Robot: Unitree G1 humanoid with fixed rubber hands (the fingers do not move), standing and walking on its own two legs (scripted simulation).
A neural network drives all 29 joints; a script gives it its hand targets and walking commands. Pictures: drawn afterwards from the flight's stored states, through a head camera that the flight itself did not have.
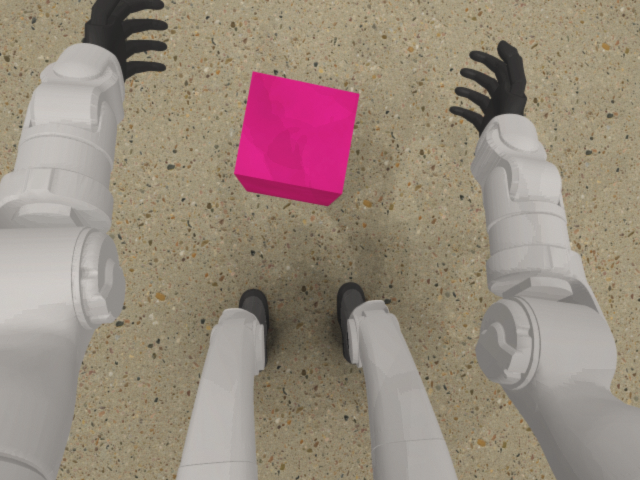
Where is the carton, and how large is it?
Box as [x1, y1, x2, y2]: [234, 71, 358, 205]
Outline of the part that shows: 253,71 235,165 235,175 248,191 328,205 342,191 358,94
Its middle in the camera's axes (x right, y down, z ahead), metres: -0.05 -0.19 +0.87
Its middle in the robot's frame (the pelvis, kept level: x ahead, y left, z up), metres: +0.56 -0.02 -0.54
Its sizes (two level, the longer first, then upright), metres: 0.210 0.200 0.250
